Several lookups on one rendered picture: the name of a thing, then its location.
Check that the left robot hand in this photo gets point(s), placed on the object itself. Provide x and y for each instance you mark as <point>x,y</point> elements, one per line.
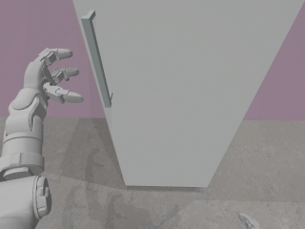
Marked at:
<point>38,76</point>

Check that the left robot upper arm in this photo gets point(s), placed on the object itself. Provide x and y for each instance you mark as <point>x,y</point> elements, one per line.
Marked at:
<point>23,202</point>

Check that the handle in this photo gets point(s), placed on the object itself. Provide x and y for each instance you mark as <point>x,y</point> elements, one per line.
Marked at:
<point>96,58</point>

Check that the right robot hand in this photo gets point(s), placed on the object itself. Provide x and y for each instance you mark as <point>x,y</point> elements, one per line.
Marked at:
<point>249,222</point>

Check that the left robot forearm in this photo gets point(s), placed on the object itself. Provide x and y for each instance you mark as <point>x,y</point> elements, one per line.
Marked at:
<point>23,137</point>

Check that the fridge door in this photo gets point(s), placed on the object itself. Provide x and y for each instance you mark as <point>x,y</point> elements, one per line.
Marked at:
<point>183,74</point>

